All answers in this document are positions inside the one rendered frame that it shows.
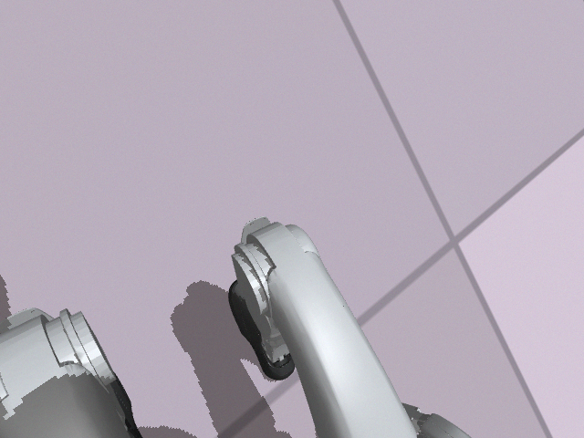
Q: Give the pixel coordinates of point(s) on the left robot foot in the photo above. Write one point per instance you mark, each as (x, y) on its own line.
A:
(125, 404)

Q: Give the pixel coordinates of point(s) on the right robot hand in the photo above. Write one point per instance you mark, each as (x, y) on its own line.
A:
(432, 426)

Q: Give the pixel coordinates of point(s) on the right robot foot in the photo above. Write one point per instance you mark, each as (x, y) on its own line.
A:
(279, 370)

